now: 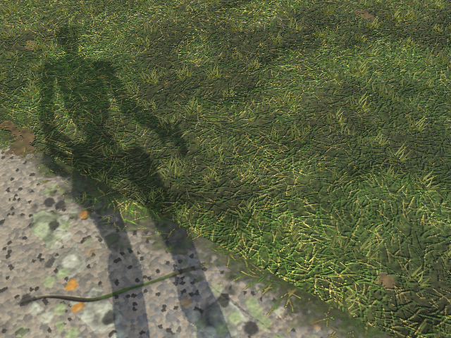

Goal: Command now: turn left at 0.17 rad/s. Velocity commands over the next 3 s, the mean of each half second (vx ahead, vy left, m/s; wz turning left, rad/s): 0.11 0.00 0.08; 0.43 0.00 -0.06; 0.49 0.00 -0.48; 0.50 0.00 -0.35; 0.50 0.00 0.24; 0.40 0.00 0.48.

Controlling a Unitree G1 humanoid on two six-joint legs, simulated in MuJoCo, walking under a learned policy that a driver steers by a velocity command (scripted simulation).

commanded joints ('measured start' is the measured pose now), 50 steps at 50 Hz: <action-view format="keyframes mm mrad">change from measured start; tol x32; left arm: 1 -149 147 25 -100 -17 -16 -34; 19 -114 68 36 -78 38 1 -17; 26 396 265 88 103 38 16 -25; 50 176 64 4 75 71 -29 -62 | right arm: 1 123 9 21 0 29 9 51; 42 -183 -61 12 -88 18 -12 22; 47 586 -87 13 116 -50 -42 -3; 50 296 23 46 122 -14 -78 -19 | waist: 1 -72 -97 -133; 42 47 -81 139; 46 -134 249 -371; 50 -69 80 14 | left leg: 1 166 51 75 -275 105 -90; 5 356 99 14 -544 672 33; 21 218 262 -221 -800 -16 335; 26 -454 -20 41 47 -101 151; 42 -112 -4 192 -392 325 183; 46 964 283 -369 -499 324 483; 50 402 330 -298 -774 144 336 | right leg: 1 18 -149 47 85 595 -130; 16 -115 -8 -13 223 -360 -38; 27 491 -410 472 47 319 -270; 40 186 -325 174 -191 -139 -226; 45 16 -122 30 271 336 -114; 47 -538 73 165 899 -426 -67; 50 -504 -86 196 1017 -223 -135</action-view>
